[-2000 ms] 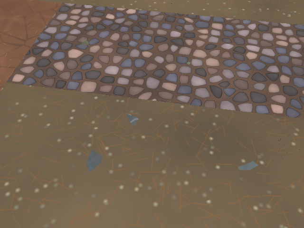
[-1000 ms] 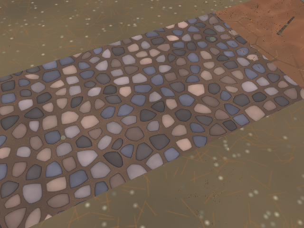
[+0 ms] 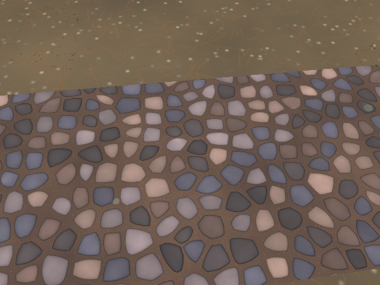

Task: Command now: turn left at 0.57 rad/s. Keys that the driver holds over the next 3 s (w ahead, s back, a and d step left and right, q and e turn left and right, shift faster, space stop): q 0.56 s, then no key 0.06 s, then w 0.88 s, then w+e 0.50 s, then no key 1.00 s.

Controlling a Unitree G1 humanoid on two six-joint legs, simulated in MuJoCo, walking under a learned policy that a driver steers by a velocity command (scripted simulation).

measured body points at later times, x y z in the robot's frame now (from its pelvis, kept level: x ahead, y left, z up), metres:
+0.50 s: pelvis +0.00 -0.02 +0.00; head +0.04 +0.00 +0.45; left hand +0.04 +0.30 -0.11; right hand +0.25 -0.23 -0.09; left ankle -0.03 +0.10 -0.72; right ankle +0.03 -0.15 -0.74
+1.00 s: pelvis +0.07 +0.02 +0.00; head +0.08 +0.02 +0.45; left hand +0.10 +0.34 -0.09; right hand +0.27 -0.20 -0.11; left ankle -0.04 +0.10 -0.74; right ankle +0.18 -0.07 -0.73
